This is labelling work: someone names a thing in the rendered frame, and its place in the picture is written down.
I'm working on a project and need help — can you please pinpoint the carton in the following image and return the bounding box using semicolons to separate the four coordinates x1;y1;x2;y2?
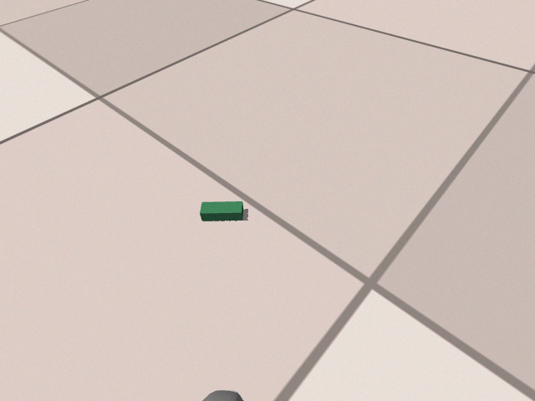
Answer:
200;201;243;221

